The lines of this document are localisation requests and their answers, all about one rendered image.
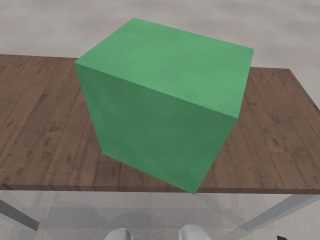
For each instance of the robot thigh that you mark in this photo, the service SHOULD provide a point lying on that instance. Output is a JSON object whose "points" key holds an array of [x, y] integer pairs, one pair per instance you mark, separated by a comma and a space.
{"points": [[193, 232], [120, 234]]}

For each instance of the carton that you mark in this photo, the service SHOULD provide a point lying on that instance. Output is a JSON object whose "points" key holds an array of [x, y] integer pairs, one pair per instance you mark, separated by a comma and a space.
{"points": [[164, 100]]}

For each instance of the table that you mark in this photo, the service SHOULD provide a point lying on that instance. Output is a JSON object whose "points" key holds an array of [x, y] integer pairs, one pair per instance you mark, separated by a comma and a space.
{"points": [[48, 141]]}

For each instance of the robot left thigh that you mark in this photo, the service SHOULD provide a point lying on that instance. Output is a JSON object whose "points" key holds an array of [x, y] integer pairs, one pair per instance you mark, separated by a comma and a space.
{"points": [[120, 234]]}

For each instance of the robot right thigh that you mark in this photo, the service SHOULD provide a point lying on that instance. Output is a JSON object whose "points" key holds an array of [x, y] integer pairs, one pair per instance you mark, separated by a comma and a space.
{"points": [[193, 232]]}

